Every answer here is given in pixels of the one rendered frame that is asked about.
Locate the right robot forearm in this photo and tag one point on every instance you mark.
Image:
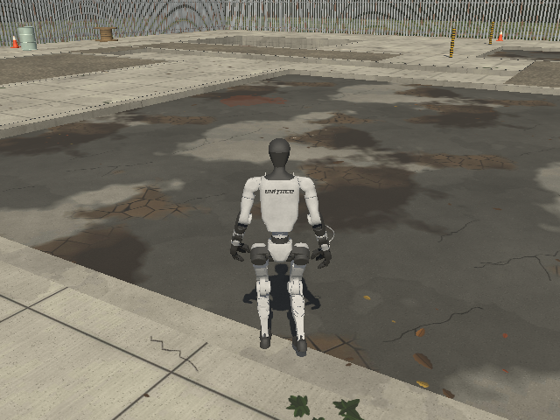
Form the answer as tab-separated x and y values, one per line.
321	235

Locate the robot right upper arm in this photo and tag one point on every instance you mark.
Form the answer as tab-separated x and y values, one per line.
311	199

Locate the left robot forearm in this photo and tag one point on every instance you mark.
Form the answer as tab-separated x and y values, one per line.
239	231

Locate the robot left hand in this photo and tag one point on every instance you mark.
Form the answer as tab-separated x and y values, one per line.
243	248

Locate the robot right hand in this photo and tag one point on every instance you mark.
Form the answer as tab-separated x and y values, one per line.
320	255

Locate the robot right shin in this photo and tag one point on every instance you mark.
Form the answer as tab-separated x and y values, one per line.
297	304

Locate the robot right thigh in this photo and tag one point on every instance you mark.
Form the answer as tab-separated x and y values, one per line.
300	257

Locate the robot left upper arm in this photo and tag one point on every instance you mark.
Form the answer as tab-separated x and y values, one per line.
247	200

